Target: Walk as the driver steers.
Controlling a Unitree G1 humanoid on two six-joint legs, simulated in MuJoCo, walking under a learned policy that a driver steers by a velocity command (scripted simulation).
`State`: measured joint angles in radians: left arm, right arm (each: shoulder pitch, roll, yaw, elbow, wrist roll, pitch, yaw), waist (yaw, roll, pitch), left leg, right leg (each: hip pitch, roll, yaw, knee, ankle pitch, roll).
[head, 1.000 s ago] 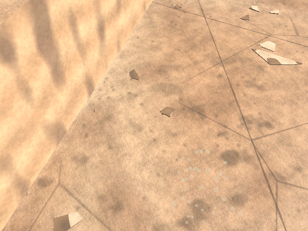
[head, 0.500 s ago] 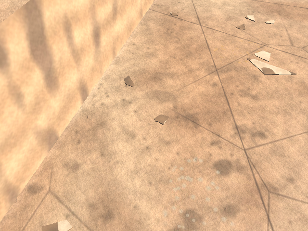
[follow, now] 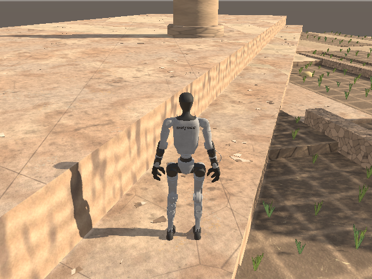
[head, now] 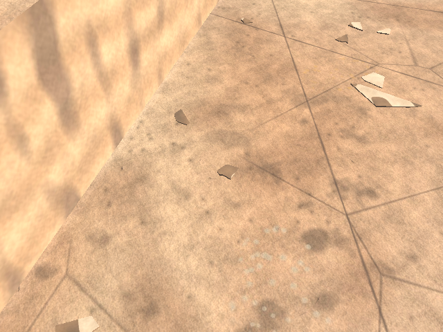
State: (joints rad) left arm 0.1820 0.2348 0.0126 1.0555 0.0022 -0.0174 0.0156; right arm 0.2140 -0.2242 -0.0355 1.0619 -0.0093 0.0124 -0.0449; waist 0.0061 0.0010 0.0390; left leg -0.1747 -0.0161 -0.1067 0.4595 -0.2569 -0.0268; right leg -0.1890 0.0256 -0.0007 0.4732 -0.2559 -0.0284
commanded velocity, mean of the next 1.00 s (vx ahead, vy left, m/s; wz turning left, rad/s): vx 0.26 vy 0.00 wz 0.00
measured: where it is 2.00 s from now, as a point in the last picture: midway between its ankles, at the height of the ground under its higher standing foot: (231, 232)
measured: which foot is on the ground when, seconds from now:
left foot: down 0.00-0.32, up 0.34-0.56, down 0.58-1.00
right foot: down 0.00-0.58, up 0.60-1.00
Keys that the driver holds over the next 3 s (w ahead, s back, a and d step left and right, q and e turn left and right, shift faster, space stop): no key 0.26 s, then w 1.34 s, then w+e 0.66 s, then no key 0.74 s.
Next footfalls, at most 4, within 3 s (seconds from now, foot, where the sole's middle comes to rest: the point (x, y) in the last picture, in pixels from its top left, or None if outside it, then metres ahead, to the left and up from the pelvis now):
0.58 left None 0.10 0.15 -0.78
1.06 right None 0.47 -0.08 -0.78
1.60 left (188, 251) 0.79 0.15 -0.78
2.16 right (265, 189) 1.06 -0.12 -0.78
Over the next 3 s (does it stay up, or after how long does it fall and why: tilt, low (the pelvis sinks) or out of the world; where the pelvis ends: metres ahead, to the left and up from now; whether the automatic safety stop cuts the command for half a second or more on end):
stays up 1.19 -0.09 -0.01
